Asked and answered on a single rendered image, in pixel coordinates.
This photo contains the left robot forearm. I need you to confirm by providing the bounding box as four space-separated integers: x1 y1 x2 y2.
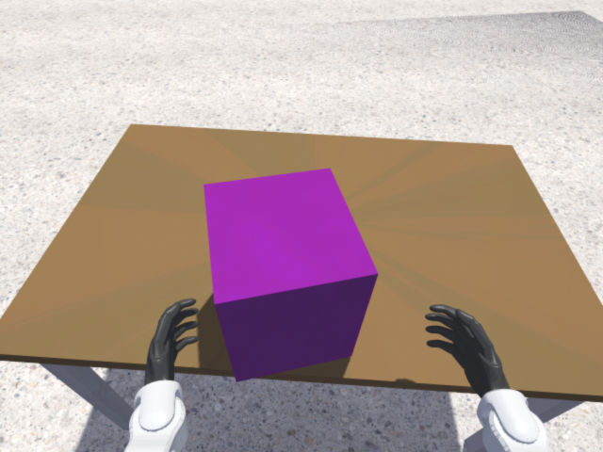
124 380 188 452

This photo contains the table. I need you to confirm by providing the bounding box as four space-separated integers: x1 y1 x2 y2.
0 123 603 452

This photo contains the carton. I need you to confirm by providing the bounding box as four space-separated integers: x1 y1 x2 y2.
204 169 378 382

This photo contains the right robot hand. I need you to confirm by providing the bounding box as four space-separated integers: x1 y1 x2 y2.
425 304 511 398

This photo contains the left robot hand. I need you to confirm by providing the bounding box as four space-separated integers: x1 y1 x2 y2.
144 299 199 386

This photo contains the right robot forearm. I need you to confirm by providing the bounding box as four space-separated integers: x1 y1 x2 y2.
477 389 550 452

